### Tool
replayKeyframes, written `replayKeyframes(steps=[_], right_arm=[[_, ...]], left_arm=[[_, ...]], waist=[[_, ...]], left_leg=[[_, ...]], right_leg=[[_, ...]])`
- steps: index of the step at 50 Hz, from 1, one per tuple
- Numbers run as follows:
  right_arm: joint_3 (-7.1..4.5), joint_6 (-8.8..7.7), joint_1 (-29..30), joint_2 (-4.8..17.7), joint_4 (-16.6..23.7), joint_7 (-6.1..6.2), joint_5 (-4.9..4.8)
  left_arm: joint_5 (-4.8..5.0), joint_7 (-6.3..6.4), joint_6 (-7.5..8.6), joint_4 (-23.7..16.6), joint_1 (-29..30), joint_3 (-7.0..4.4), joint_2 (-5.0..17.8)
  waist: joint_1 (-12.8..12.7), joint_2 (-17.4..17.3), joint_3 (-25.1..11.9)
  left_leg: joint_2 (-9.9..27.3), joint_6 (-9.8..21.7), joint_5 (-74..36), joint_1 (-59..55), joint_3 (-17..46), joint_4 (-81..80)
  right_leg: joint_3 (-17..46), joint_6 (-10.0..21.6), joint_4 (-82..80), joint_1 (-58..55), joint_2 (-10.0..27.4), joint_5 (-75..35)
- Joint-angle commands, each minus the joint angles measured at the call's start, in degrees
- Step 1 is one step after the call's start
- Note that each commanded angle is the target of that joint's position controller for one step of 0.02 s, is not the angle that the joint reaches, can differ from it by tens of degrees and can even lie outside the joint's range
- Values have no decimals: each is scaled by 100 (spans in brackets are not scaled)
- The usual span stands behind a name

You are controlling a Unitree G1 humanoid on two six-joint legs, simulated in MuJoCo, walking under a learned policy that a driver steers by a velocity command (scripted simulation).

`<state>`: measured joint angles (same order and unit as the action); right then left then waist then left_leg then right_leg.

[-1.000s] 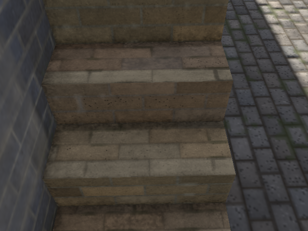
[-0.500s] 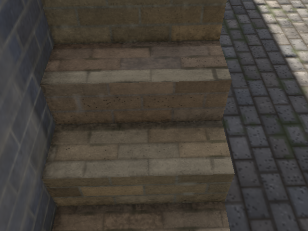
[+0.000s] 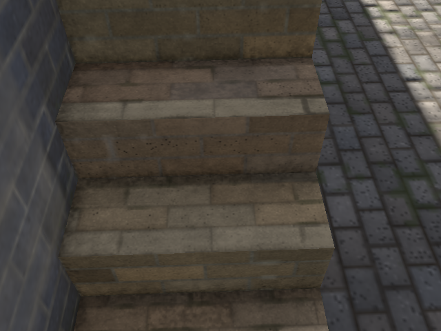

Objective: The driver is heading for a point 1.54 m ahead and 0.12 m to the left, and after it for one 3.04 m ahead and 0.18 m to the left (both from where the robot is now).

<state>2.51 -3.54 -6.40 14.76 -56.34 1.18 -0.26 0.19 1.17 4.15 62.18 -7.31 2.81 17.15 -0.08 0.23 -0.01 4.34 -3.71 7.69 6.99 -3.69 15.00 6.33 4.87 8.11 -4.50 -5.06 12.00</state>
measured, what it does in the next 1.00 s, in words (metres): stands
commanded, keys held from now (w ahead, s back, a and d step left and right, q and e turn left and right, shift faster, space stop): w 1.00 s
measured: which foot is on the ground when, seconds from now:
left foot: down 0.00-1.00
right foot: down 0.00-1.00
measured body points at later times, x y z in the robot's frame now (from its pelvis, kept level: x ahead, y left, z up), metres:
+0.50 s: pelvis +0.00 +0.00 +0.00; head +0.00 +0.00 +0.45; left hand +0.09 +0.28 -0.13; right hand +0.12 -0.25 -0.13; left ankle +0.00 +0.16 -0.75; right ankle -0.09 -0.08 -0.75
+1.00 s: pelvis +0.00 +0.00 +0.00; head +0.00 +0.00 +0.45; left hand +0.09 +0.28 -0.13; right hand +0.12 -0.25 -0.13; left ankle +0.00 +0.16 -0.75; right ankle -0.09 -0.08 -0.75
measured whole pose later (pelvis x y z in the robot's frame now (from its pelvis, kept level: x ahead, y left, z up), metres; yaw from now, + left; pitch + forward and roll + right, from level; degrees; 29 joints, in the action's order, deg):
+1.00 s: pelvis +0.00 +0.00 +0.00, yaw -1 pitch +0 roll +1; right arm 2.3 -3.5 -6.4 14.8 -56.5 1.2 -0.3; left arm 0.1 1.1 4.2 62.1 -7.2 2.8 17.0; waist 0.0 0.3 0.0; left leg 4.2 -3.6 7.6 6.7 -3.7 14.7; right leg 6.9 4.5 8.3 -4.3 -4.8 11.9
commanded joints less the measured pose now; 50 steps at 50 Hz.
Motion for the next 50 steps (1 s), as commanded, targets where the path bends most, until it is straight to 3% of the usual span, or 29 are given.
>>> replayKeyframes(steps=[1,50], right_arm=[[-127,-66,199,644,287,19,-2],[-147,-65,202,654,273,16,-2]], left_arm=[[0,17,52,-202,95,-127,768],[-1,16,53,-217,116,-132,753]], waist=[[0,-21,-247],[12,-25,-241]], left_leg=[[373,137,-1466,-501,410,124],[375,138,-1472,-554,404,85]], right_leg=[[501,-130,166,404,1049,-2830],[531,-146,162,454,1034,-2714]])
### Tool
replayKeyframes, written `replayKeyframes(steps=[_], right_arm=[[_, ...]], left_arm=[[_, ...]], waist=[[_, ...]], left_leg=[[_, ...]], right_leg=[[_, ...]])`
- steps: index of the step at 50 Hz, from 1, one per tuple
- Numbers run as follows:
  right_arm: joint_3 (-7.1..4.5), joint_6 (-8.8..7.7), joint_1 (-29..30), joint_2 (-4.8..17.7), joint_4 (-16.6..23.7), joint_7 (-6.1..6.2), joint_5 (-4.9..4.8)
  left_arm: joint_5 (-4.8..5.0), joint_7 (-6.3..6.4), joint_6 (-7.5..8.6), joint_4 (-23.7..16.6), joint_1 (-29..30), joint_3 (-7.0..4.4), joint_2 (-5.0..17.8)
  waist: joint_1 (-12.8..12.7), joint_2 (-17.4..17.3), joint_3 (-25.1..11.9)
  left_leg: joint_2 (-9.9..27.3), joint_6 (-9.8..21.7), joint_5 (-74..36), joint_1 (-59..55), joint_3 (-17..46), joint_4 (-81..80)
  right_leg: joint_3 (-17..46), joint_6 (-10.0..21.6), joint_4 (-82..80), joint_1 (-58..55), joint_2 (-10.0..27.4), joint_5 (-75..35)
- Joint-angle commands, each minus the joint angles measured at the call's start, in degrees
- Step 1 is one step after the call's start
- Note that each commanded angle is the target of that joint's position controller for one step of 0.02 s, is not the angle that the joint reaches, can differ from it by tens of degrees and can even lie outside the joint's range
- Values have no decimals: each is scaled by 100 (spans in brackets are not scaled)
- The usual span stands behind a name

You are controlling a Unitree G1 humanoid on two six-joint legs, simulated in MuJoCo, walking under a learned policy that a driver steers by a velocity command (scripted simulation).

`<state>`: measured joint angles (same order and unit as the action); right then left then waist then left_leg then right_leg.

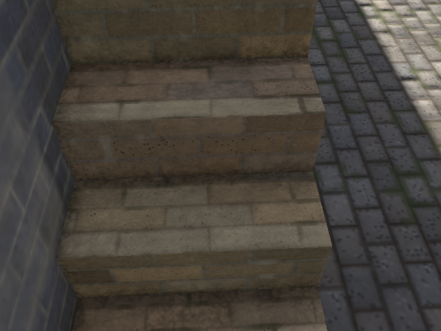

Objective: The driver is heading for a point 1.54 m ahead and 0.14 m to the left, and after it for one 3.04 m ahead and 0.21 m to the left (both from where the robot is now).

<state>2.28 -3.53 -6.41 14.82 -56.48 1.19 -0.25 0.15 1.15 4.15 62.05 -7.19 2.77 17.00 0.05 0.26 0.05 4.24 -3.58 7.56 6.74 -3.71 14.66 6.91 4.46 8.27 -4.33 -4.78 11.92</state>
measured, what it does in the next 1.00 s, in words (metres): stands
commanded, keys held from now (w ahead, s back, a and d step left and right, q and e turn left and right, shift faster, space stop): w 0.70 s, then no key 0.30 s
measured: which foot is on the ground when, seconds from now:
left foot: down 0.00-1.00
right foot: down 0.00-1.00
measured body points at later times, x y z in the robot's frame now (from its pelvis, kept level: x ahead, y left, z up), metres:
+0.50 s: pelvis +0.00 +0.00 +0.00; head +0.00 +0.00 +0.45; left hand +0.09 +0.27 -0.13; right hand +0.12 -0.25 -0.13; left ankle +0.00 +0.16 -0.75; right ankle -0.09 -0.08 -0.75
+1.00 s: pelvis -0.01 +0.00 +0.00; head +0.00 +0.00 +0.45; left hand +0.05 +0.28 -0.14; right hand +0.08 -0.26 -0.14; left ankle +0.00 +0.16 -0.75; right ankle -0.09 -0.08 -0.75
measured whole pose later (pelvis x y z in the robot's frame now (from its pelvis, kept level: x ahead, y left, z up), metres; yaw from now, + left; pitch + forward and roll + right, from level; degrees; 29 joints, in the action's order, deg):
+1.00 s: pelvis -0.01 +0.00 +0.00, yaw +0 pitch +0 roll +0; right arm 1.3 -2.7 -8.8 15.2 -57.7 1.3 -0.2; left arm 0.2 1.1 3.4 65.0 -9.6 1.9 17.2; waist -0.2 -0.2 1.5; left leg 4.8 -3.6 8.3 8.0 -3.5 17.2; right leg 7.0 4.2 11.7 -2.5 -5.2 13.0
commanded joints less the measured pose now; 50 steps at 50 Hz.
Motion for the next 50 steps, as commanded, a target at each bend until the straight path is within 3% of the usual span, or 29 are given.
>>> replayKeyframes(steps=[1,35,50], right_arm=[[-124,-66,203,647,286,16,-2],[-104,-74,244,629,308,6,-5],[-230,53,-320,651,57,33,11]], left_arm=[[3,19,53,-205,104,-128,767],[-4,0,13,-124,103,-126,760],[5,25,-44,173,-323,-222,791]], waist=[[0,-28,-247],[-50,-49,-237],[0,-42,-50]], left_leg=[[385,125,-1458,-530,406,118],[410,64,-1350,-479,366,79],[413,186,-1376,-451,340,421]], right_leg=[[473,-105,146,438,1005,-2704],[475,-79,131,387,1001,-2746],[453,-128,429,761,939,-2415]])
